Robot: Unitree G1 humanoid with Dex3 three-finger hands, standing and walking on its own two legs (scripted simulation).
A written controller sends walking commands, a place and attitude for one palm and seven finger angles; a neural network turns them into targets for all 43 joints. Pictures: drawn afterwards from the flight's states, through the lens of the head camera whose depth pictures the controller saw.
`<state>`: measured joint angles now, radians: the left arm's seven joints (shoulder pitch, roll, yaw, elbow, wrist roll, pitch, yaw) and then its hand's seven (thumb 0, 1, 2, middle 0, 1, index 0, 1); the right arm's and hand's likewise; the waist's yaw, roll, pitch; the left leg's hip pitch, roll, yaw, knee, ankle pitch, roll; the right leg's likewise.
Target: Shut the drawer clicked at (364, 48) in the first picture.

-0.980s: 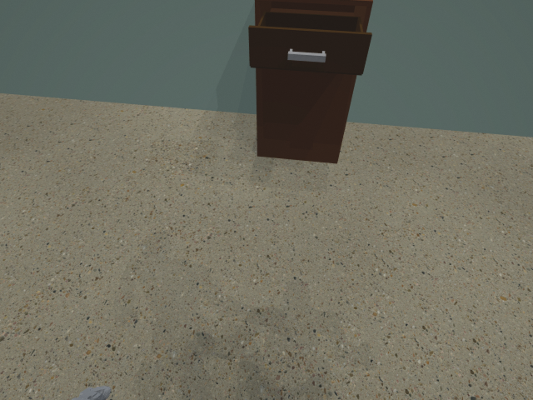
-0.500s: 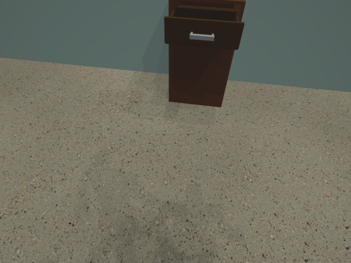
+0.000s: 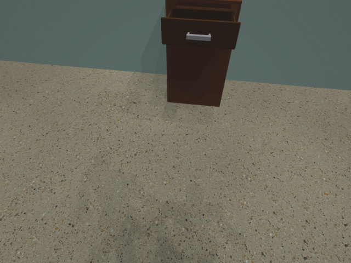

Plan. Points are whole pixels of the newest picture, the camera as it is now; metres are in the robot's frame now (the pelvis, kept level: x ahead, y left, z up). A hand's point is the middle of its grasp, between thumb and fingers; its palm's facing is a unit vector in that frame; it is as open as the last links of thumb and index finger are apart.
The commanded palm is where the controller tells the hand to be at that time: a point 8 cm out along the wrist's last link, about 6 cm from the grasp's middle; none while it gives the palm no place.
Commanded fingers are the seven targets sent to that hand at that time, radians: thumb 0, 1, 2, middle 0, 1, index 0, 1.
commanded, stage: look at it before walking up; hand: left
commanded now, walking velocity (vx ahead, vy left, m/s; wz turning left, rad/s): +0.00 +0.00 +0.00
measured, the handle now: (198, 35) +1.24 -0.07 -0.02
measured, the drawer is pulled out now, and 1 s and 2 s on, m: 0.30 0.30 0.30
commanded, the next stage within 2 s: walk to a spot facing it in 0.46 s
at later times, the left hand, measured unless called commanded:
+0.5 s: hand out of the picture +0.08 +0.24 -0.15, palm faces -0.03 -0.94 -0.33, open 7.4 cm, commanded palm none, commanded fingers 0.00 0.90 0.90 -0.20 -0.30 -0.20 -0.30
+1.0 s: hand out of the picture +0.11 +0.15 -0.18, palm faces -0.08 -0.97 -0.21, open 7.4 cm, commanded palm none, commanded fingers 0.00 0.90 0.90 -0.20 -0.30 -0.20 -0.30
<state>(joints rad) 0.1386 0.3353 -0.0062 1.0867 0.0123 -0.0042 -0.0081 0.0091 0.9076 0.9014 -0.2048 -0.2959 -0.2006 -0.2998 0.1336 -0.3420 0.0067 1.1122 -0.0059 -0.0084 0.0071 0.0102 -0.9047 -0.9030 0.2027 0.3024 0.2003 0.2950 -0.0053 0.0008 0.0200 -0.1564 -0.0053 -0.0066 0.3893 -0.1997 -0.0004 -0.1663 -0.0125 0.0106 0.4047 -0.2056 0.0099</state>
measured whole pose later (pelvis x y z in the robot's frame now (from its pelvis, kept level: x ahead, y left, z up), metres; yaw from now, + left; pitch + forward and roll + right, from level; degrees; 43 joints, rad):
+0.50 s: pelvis +0.01 +0.00 +0.00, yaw +0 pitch -2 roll +0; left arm 0.14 0.34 0.00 1.09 0.01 -0.01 -0.01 0.01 0.91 0.90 -0.20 -0.30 -0.20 -0.30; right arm 0.12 -0.34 0.01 1.11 0.00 -0.01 0.00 0.01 -0.90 -0.90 0.20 0.30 0.20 0.29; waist 0.00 0.00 0.03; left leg -0.14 0.00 -0.01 0.37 -0.20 0.00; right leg -0.15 -0.01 0.01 0.38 -0.20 0.01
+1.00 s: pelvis +0.09 -0.04 -0.02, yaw -8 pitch -1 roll +0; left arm 0.36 0.18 0.04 1.04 0.02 -0.05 -0.02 0.01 0.91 0.90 -0.20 -0.30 -0.20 -0.30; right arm 0.33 -0.23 -0.02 1.12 -0.01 0.00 0.01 0.01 -0.91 -0.90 0.20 0.30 0.20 0.29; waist 0.02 0.03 0.03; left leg -0.30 0.08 0.07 1.00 -0.47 -0.01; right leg -0.23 0.02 -0.07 0.62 -0.38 -0.06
